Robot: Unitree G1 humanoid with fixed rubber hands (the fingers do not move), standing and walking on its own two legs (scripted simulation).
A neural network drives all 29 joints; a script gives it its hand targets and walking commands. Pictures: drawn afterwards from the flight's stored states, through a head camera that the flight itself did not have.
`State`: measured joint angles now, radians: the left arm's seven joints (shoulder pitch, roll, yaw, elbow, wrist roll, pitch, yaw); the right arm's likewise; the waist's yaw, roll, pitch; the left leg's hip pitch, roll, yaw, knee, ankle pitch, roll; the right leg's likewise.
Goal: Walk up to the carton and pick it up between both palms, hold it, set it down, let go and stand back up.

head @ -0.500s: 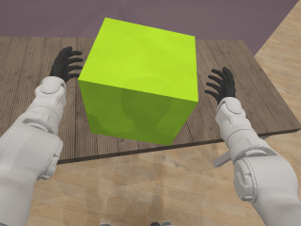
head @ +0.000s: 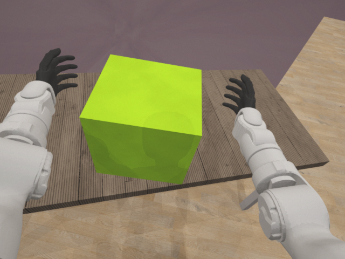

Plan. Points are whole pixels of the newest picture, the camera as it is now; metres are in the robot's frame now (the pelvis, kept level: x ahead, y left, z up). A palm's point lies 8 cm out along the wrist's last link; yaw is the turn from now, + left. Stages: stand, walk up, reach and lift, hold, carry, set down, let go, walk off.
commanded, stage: set down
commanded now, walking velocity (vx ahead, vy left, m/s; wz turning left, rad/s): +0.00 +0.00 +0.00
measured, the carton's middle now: (147, 122) +0.50 +0.01 +0.00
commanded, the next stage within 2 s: none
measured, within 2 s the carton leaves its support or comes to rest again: neither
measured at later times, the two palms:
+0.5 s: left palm (41, 117) +0.44 +0.25 +0.08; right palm (236, 142) +0.37 -0.19 +0.07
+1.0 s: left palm (35, 128) +0.41 +0.25 +0.08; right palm (236, 150) +0.35 -0.18 +0.07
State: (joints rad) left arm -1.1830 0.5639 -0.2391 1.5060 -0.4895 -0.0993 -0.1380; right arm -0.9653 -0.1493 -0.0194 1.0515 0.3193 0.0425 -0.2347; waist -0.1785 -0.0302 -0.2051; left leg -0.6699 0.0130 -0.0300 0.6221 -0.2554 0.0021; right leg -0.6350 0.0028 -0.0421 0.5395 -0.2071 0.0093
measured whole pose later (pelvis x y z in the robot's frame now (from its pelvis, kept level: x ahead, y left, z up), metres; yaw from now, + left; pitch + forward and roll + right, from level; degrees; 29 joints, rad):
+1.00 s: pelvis +0.00 +0.02 +0.01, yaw -2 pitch +3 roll -3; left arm -0.70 0.48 -0.08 1.08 -0.35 -0.09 -0.16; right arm -0.54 -0.12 0.02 0.85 0.30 -0.08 -0.25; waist -0.07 -0.02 -0.04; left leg -0.36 0.03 0.00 0.61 -0.30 0.02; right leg -0.30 0.02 -0.01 0.45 -0.20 0.03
